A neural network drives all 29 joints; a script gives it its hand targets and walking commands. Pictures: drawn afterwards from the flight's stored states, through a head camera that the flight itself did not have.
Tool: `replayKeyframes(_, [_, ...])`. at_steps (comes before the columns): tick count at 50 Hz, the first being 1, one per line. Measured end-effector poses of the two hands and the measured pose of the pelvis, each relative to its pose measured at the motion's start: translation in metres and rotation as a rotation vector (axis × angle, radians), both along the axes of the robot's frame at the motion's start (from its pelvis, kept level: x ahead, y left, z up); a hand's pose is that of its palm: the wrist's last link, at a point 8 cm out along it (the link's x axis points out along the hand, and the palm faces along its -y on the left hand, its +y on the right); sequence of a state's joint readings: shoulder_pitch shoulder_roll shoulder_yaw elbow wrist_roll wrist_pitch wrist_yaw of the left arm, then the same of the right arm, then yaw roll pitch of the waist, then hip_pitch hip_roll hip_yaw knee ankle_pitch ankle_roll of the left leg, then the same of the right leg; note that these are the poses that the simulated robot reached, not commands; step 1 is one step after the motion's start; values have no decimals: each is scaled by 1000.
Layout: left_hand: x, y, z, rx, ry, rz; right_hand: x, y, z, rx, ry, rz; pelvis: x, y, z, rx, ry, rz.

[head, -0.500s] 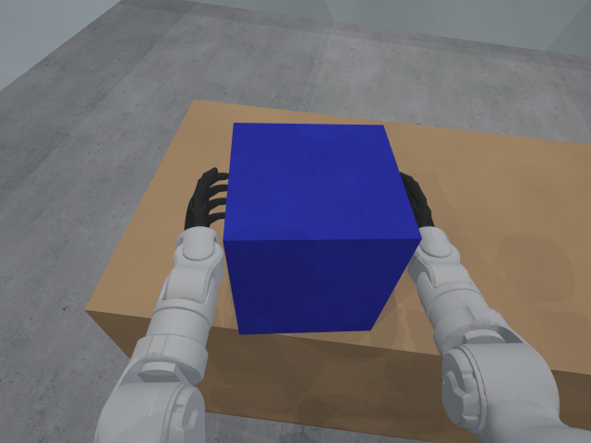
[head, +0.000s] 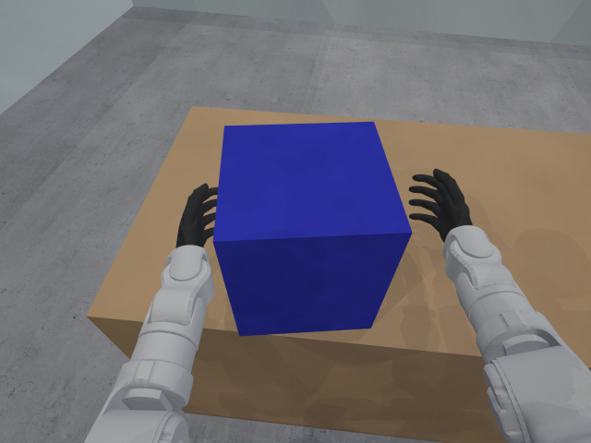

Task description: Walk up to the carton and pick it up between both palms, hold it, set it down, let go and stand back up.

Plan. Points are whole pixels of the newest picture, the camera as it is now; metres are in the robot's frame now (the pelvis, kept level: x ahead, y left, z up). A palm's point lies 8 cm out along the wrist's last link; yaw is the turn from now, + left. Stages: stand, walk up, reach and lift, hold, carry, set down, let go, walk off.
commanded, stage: set down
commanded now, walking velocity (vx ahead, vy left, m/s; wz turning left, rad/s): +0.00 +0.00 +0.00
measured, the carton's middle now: (303, 234) +0.41 +0.05 +0.05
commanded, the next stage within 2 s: none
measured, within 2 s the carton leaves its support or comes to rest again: neither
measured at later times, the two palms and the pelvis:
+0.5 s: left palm (181, 291) +0.28 +0.19 +0.06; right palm (481, 289) +0.34 -0.19 +0.07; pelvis -0.01 +0.00 +0.00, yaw +1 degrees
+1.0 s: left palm (166, 340) +0.22 +0.19 +0.06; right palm (513, 359) +0.26 -0.22 +0.06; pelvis +0.00 +0.00 +0.00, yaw +0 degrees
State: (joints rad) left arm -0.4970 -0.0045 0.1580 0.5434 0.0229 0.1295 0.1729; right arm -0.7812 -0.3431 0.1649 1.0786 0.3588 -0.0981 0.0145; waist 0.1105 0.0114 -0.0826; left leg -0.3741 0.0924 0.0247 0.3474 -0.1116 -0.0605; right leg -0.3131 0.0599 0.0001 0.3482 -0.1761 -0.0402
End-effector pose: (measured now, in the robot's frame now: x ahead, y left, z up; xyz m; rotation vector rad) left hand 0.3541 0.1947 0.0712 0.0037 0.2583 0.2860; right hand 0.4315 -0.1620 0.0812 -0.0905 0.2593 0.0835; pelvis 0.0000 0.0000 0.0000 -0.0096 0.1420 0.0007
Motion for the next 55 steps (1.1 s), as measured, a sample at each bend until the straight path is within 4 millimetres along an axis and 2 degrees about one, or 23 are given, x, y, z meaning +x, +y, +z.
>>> replayKeyframes(8, [-29,-2,-7,-12,2,-3,-38,0,-11,38,-14,48,-10,-3,0,6,-33,2])
replayKeyframes(15, [-43,-2,-3,-27,2,10,-56,-1,-7,23,-12,54,-17,-4,0,12,-64,10])
replayKeyframes(21, [-58,-5,-3,-38,0,-1,-77,-14,-5,2,-7,34,-13,-5,1,14,-105,22])
replayKeyframes(27, [-77,-5,-14,-38,27,1,-106,-30,-13,5,-3,-1,-9,-3,2,15,-139,18])
replayKeyframes(32, [-94,-3,-19,-29,43,13,-128,-36,-25,25,10,-4,-9,1,3,15,-148,4])
replayKeyframes(40, [-109,-3,-12,-29,31,23,-146,-34,-28,60,-20,11,-8,6,4,17,-146,-5])
replayKeyframes(50, [-133,-8,-15,-45,45,15,-176,-53,-24,26,-15,-23,-2,4,4,19,-180,-5])
replayKeyframes(55, [-146,-13,-17,-46,41,10,-192,-56,-26,33,-4,-17,-1,3,4,20,-188,-9])
